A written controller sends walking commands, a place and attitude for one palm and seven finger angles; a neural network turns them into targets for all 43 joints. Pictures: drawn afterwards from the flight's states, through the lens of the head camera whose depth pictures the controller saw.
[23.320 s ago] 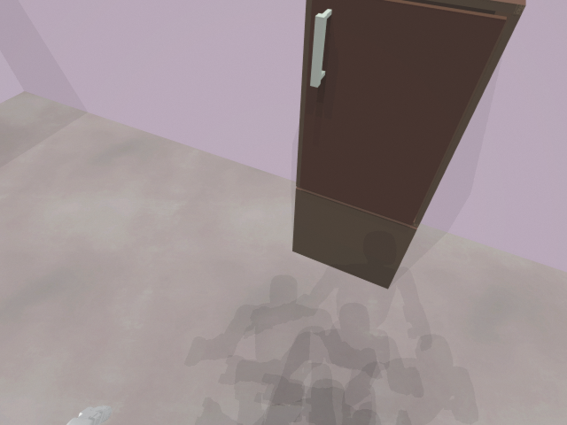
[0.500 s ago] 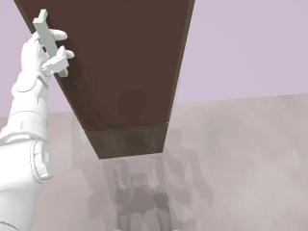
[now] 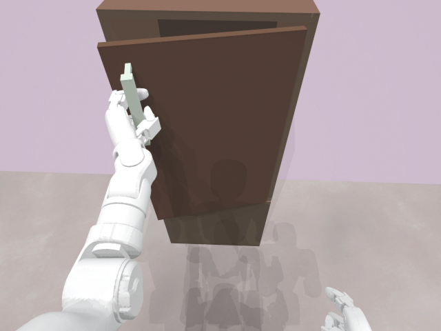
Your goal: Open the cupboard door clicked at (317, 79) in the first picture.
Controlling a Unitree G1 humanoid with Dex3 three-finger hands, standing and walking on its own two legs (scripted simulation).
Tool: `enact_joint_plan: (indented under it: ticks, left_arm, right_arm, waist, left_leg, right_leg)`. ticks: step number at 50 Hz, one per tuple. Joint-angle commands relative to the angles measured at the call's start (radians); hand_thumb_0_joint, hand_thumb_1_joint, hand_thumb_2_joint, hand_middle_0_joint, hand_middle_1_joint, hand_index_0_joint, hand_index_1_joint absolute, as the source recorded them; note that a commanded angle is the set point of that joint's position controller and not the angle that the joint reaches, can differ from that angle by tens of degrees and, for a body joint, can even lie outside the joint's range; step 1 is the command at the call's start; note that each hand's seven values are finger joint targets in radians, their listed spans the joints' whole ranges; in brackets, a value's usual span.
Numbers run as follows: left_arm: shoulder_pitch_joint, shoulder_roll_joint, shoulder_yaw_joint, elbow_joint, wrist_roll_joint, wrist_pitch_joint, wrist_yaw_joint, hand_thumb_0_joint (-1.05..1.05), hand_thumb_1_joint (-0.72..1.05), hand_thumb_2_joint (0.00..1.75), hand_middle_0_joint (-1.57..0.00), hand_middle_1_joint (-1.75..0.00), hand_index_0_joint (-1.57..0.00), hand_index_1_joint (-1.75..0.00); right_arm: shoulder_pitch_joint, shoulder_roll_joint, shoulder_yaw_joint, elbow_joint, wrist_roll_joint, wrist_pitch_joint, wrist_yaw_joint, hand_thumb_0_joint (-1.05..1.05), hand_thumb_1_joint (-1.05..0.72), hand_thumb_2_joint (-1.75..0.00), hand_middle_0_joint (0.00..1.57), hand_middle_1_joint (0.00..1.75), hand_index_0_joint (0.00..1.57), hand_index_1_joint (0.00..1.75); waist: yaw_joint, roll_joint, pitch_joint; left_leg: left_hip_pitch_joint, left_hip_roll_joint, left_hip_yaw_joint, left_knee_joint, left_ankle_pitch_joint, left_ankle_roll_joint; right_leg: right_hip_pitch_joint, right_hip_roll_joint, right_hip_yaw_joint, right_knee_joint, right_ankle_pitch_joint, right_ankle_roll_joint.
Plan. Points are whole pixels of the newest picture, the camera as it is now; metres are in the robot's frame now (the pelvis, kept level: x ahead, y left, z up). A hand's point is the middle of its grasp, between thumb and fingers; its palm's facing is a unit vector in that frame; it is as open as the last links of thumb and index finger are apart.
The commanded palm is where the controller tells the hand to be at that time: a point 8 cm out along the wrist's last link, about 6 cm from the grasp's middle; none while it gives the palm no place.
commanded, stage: pull the door open along its arc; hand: left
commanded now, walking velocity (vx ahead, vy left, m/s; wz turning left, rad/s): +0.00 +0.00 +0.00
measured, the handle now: (137, 106) +0.49 +0.18 +0.15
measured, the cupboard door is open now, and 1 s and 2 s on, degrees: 13 42 40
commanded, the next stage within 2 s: open thumb and fingers to let go in 0.98 s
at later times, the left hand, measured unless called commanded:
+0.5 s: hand (156, 126) +0.44 +0.13 +0.15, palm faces +0.44 -0.90 +0.03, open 5.4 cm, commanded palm +0.37 +0.16 +0.15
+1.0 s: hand (198, 185) +0.31 +0.04 +0.15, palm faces +0.29 -0.96 +0.00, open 5.8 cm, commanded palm +0.25 +0.08 +0.15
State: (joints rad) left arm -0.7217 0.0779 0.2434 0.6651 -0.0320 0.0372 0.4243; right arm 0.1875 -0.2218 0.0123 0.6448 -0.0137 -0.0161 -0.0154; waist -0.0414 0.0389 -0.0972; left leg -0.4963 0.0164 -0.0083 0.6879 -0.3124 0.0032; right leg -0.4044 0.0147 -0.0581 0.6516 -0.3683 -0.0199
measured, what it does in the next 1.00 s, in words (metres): stands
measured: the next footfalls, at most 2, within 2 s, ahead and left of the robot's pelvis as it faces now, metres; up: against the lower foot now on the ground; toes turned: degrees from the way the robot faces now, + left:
none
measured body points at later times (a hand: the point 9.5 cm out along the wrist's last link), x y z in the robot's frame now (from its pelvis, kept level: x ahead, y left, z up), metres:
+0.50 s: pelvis +0.00 -0.01 +0.01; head +0.01 -0.03 +0.46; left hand +0.41 +0.18 +0.15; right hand +0.03 -0.28 -0.13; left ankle +0.02 +0.12 -0.72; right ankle -0.03 -0.11 -0.72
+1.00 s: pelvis +0.01 -0.01 +0.01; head -0.03 -0.03 +0.46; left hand +0.28 +0.09 +0.16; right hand +0.25 -0.19 -0.04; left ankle +0.02 +0.12 -0.72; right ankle -0.03 -0.11 -0.72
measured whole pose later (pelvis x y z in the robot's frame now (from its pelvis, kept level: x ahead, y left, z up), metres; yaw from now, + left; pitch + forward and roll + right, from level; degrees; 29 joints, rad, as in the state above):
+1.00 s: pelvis +0.01 -0.01 +0.01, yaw +1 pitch -3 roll +0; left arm -0.01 -0.10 -0.28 -0.16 0.01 0.28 0.54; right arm 0.04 -0.14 0.03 0.57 -0.02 0.09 0.03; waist 0.03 0.05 -0.06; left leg -0.22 0.02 -0.02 0.57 -0.30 -0.02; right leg -0.13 0.02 -0.06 0.54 -0.36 -0.04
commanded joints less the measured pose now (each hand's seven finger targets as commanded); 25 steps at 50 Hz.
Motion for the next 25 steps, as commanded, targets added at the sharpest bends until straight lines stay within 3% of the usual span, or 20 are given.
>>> enact_joint_plan:
  ticks: [1,4,7,9,11,14,19,25]
  left_arm:
    - [-0.550,0.138,-0.034,-0.183,0.058,-0.078,0.091,0.00,0.90,0.90,-0.40,-1.35,-0.40,-1.35]
    - [-0.575,0.154,-0.040,-0.139,0.060,-0.101,0.062,0.00,0.90,0.90,-0.40,-1.35,-0.40,-1.35]
    - [-0.622,0.173,-0.038,-0.148,0.051,-0.136,0.034,0.00,0.90,0.90,-0.40,-1.35,-0.40,-1.35]
    - [-0.609,0.201,-0.013,-0.114,0.044,-0.153,0.025,0.00,0.90,0.90,-0.40,-1.35,-0.40,-1.35]
    - [-0.618,0.198,-0.018,-0.106,0.035,-0.170,0.014,0.00,0.90,0.90,-0.40,-1.35,-0.40,-1.35]
    - [-0.532,0.213,0.014,-0.084,0.017,-0.184,0.003,0.00,0.90,0.90,-0.40,-1.35,-0.40,-1.35]
    - [-0.401,0.183,0.005,-0.182,-0.004,-0.191,-0.010,0.00,0.90,0.90,-0.40,-1.35,-0.40,-1.35]
    - [-0.165,0.078,-0.073,-0.386,-0.021,-0.144,-0.006,0.00,0.90,0.90,-0.40,-1.35,-0.40,-1.35]
  right_arm:
    - [0.080,-0.122,-0.057,-0.046,-0.021,-0.016,-0.015,0.00,-0.90,-0.90,0.20,0.30,0.20,0.30]
    - [0.090,-0.126,-0.058,-0.040,-0.018,-0.010,-0.023,0.00,-0.90,-0.90,0.20,0.30,0.20,0.30]
    - [0.094,-0.120,-0.056,-0.037,-0.015,-0.012,-0.029,0.00,-0.90,-0.90,0.20,0.30,0.20,0.30]
    - [0.108,-0.124,-0.058,-0.027,-0.013,-0.014,-0.032,0.00,-0.90,-0.90,0.20,0.30,0.20,0.30]
    - [0.110,-0.123,-0.057,-0.022,-0.012,-0.017,-0.033,0.00,-0.90,-0.90,0.20,0.30,0.20,0.30]
    - [0.125,-0.129,-0.061,-0.022,-0.010,-0.024,-0.029,0.00,-0.90,-0.90,0.20,0.30,0.20,0.30]
    - [0.125,-0.132,-0.073,-0.035,-0.002,-0.037,-0.021,0.00,-0.90,-0.90,0.20,0.30,0.20,0.30]
    - [0.071,-0.125,-0.075,-0.077,0.008,-0.053,-0.010,0.00,-0.90,-0.90,0.20,0.30,0.20,0.30]
  waist:
    - [-0.059,-0.065,-0.317]
    - [-0.064,-0.087,-0.305]
    - [-0.059,-0.029,-0.318]
    - [-0.057,-0.071,-0.310]
    - [-0.057,-0.041,-0.305]
    - [-0.033,-0.085,-0.311]
    - [-0.004,-0.069,-0.326]
    - [0.032,-0.059,-0.275]
  left_leg:
    - [0.231,-0.020,0.003,-0.041,0.274,0.015]
    - [0.215,-0.021,0.002,-0.046,0.242,0.020]
    - [0.224,-0.025,0.008,-0.047,0.251,0.022]
    - [0.213,-0.021,0.001,-0.054,0.240,0.025]
    - [0.205,-0.026,0.007,-0.058,0.222,0.026]
    - [0.192,-0.028,0.008,-0.071,0.214,0.028]
    - [0.216,-0.027,0.027,-0.090,0.263,0.029]
    - [0.250,-0.023,0.045,-0.126,0.275,0.027]
  right_leg:
    - [0.027,0.014,0.017,-0.085,0.358,0.012]
    - [0.037,0.012,0.024,-0.097,0.349,0.011]
    - [0.049,0.008,0.032,-0.096,0.367,0.008]
    - [0.058,0.011,0.029,-0.103,0.357,0.010]
    - [0.058,0.009,0.033,-0.108,0.346,0.010]
    - [0.093,0.014,0.031,-0.118,0.343,0.011]
    - [0.150,0.016,0.028,-0.126,0.403,0.007]
    - [0.181,0.016,0.021,-0.150,0.403,0.006]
